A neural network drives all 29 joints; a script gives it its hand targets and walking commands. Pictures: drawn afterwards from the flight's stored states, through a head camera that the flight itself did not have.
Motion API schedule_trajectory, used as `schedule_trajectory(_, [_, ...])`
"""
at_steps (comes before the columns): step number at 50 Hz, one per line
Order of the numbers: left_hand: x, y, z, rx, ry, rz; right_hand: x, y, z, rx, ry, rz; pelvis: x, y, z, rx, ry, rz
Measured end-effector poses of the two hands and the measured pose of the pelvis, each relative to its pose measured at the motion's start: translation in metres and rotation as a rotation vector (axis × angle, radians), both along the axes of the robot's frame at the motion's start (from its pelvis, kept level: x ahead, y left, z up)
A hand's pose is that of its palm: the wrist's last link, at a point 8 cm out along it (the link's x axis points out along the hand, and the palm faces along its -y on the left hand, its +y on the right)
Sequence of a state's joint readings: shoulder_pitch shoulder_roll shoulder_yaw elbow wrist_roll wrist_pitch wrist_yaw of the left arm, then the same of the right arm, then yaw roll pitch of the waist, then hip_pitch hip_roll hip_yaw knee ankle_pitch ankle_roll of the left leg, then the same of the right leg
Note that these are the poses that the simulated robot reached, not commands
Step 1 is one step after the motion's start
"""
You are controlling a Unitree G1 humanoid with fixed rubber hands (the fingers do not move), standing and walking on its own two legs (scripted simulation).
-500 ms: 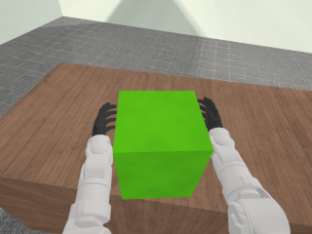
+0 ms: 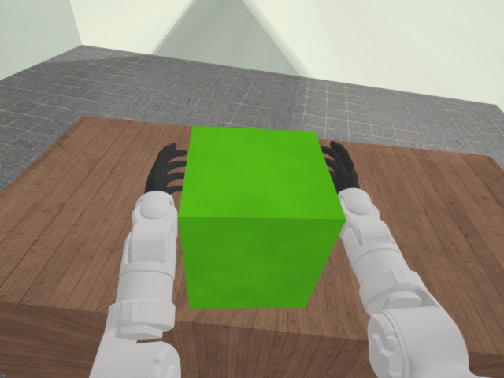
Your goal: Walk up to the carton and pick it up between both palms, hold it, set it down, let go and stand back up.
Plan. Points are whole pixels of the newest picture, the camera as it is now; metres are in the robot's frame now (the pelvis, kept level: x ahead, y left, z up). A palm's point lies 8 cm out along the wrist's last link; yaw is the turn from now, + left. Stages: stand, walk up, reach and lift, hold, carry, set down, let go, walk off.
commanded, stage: reach and lift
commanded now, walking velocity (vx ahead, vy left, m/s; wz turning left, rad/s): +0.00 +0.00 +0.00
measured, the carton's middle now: (251, 220) +0.38 +0.01 +0.09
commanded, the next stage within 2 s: hold in 1.62 s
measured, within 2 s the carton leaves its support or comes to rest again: neither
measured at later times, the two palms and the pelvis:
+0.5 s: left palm (155, 173) +0.37 +0.16 +0.19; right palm (352, 178) +0.38 -0.14 +0.19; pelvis +0.00 +0.01 +0.00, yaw +0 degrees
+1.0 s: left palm (153, 159) +0.37 +0.16 +0.22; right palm (358, 166) +0.38 -0.14 +0.22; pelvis +0.00 +0.01 +0.00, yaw +1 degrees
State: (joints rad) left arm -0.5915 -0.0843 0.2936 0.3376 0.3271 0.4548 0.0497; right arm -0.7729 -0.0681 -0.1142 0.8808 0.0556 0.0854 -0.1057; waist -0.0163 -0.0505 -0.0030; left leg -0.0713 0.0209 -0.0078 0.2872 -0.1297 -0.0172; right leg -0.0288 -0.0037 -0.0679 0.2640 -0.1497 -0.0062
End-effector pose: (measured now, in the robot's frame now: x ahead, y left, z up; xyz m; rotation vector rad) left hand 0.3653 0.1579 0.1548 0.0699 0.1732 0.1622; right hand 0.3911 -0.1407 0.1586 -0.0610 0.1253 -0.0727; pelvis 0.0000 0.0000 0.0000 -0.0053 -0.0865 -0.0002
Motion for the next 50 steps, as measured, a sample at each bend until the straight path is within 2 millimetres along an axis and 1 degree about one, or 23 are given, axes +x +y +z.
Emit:
schedule_trajectory(20, [0.002,0.001,0.031,0.013,-0.035,-0.056,-0.012,-0.001,0.029,0.025,-0.044,-0.056,0.004,0.009,-0.001,-0.007,-0.044,0.003])
schedule_trajectory(35, [0.0,0.005,0.046,0.005,-0.038,-0.065,-0.015,0.003,0.042,0.037,-0.052,-0.066,0.0,0.009,-0.002,-0.007,-0.055,0.008])
schedule_trajectory(44, [0.003,0.003,0.057,0.004,-0.047,-0.079,-0.016,0.001,0.053,0.047,-0.064,-0.078,0.0,0.009,-0.002,-0.007,-0.064,0.01])
schedule_trajectory(50, [0.004,0.001,0.06,0.004,-0.046,-0.085,-0.015,-0.001,0.058,0.052,-0.064,-0.08,0.002,0.009,-0.002,-0.007,-0.067,0.009])
